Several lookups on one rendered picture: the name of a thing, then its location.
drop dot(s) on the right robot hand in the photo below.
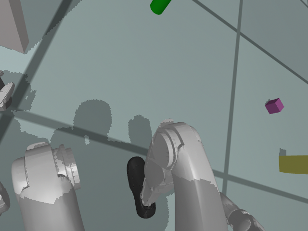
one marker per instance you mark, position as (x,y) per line
(229,206)

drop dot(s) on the left robot hand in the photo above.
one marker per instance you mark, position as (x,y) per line
(5,93)

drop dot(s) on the right robot arm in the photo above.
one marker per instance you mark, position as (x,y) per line
(241,220)

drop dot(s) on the right robot foot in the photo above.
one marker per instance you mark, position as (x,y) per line
(135,172)

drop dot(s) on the left robot arm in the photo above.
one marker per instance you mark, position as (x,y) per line
(4,199)

